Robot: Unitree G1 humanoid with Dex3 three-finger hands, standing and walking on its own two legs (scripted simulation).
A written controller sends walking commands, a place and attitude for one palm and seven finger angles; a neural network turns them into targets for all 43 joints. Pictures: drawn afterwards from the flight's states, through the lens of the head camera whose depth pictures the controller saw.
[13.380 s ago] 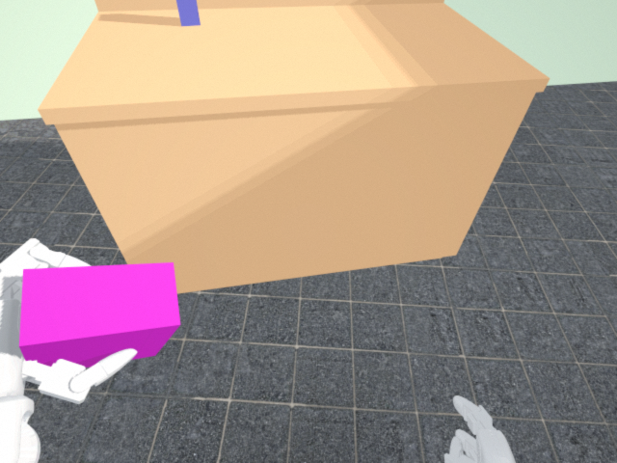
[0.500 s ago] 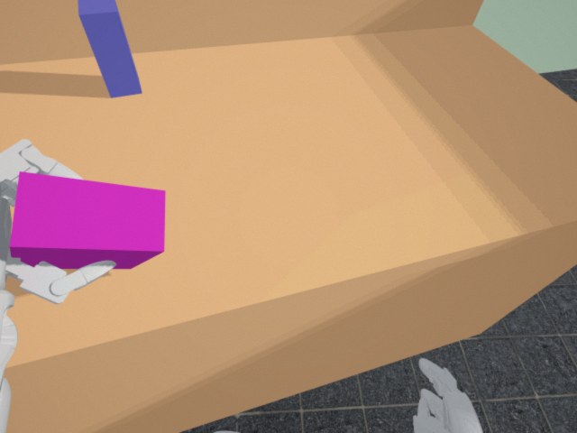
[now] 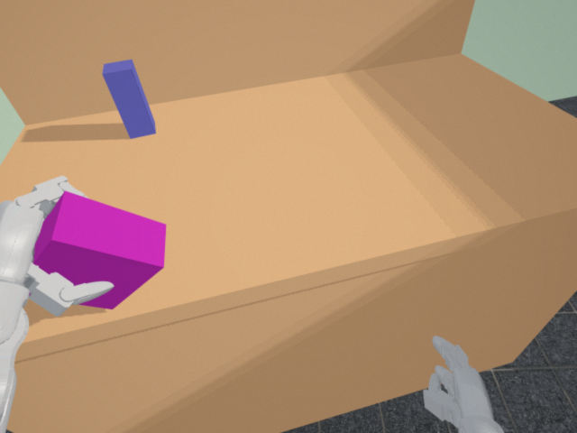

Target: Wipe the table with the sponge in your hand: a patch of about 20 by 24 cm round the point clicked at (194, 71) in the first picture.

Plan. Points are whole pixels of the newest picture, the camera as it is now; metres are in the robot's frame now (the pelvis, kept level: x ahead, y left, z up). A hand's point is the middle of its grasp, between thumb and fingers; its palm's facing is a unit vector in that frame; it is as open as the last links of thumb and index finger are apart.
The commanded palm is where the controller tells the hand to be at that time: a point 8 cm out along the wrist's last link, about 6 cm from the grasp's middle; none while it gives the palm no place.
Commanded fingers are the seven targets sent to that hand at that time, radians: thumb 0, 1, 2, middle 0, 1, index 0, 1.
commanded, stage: turn the palm down, sponge in hand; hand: left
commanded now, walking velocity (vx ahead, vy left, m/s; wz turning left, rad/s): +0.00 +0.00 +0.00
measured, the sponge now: (107, 261) +0.25 +0.26 +0.16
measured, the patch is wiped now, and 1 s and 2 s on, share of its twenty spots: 0.00 0.00 0.00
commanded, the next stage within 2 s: move the sponge above the wiping area in 1.62 s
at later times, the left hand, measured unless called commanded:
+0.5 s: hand (59, 227) +0.25 +0.30 +0.21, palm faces +0.31 -0.39 -0.87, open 10.4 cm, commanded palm +0.21 +0.31 +0.28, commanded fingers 0.00 0.10 1.30 -1.20 -1.60 -1.20 -1.60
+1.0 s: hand (14, 203) +0.24 +0.32 +0.26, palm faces +0.33 -0.15 -0.93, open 10.4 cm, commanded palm +0.19 +0.31 +0.32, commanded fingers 0.00 0.10 1.30 -1.20 -1.60 -1.20 -1.60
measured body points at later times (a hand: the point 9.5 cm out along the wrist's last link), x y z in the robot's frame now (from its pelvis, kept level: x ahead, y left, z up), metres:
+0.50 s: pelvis +0.03 +0.02 +0.00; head +0.01 -0.02 +0.45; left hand +0.23 +0.31 +0.26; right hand +0.26 -0.19 -0.07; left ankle +0.05 +0.17 -0.73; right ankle +0.02 -0.10 -0.73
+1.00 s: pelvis +0.00 +0.04 +0.01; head -0.03 -0.01 +0.45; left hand +0.22 +0.32 +0.30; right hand +0.27 -0.15 -0.05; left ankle +0.05 +0.17 -0.73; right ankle +0.02 -0.10 -0.73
